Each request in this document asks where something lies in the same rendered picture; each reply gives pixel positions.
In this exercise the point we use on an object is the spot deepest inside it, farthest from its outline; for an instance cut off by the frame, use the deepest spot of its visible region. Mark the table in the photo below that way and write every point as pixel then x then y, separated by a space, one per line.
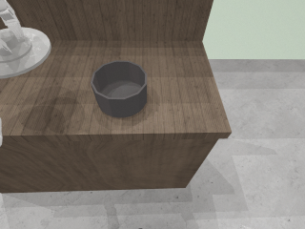
pixel 55 138

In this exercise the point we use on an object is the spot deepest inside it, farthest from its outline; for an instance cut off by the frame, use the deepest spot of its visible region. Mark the pot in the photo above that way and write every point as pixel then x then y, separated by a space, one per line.
pixel 120 88

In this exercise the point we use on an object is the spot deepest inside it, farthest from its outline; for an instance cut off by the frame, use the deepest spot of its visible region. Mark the robot left hand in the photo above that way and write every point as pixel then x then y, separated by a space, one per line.
pixel 9 18

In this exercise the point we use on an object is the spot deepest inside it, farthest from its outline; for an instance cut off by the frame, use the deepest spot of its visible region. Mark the knob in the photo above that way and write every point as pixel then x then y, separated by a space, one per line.
pixel 9 38

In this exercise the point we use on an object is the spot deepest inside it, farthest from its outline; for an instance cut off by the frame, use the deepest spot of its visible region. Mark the lid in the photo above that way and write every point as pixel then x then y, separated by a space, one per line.
pixel 31 51

